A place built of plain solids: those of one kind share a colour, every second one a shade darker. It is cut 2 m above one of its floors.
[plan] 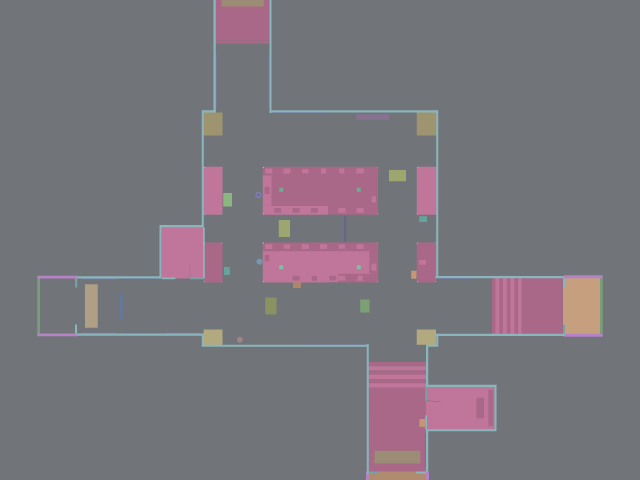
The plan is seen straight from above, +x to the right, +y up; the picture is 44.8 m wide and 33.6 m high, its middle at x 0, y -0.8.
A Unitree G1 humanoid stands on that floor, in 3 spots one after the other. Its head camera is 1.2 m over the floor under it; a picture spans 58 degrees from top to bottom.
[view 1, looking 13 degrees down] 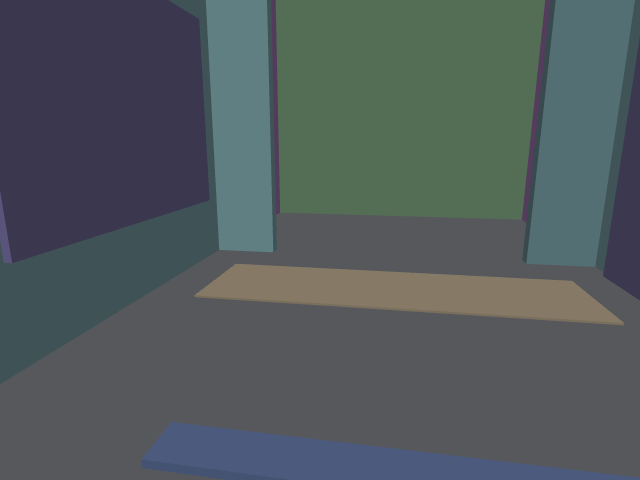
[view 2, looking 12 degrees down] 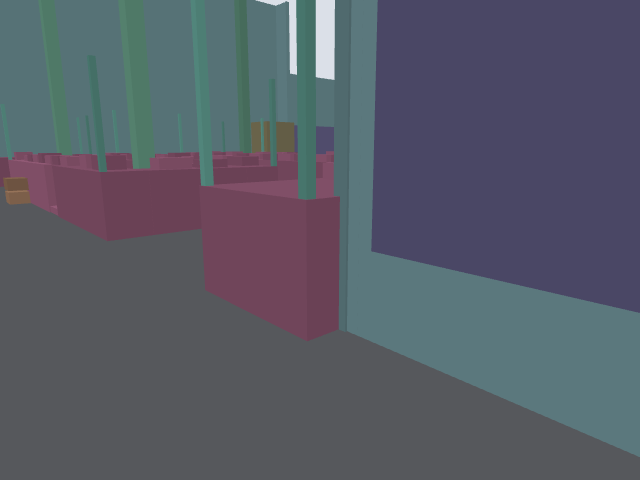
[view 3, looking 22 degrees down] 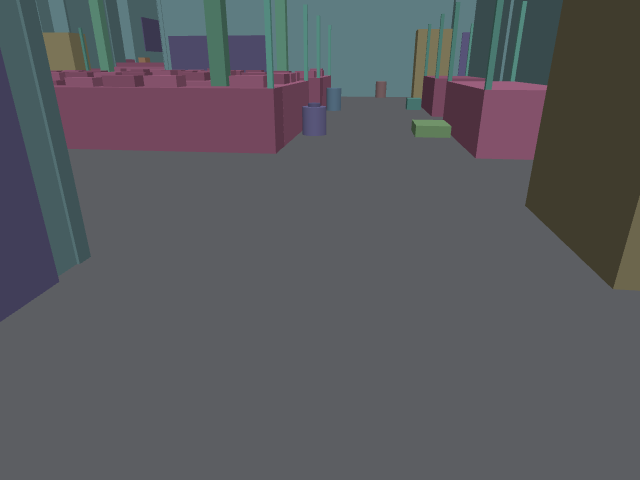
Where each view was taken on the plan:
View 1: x -12.56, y -5.42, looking -170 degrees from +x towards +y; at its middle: ground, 5.33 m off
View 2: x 10.08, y -5.42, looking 138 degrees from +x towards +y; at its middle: piece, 2.68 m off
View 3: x -5.42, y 10.53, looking -83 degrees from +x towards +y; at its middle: ground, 3.20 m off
